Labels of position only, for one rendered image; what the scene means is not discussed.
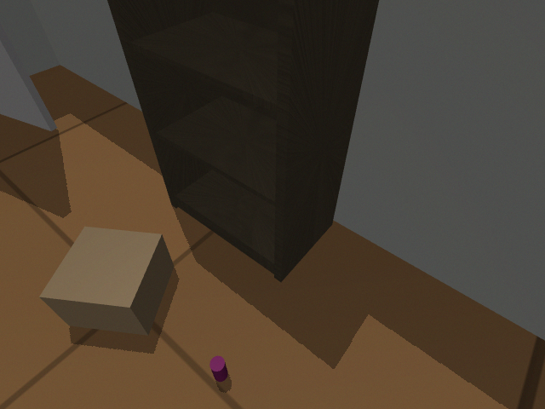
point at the bookshelf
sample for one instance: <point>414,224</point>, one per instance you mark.
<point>250,107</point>

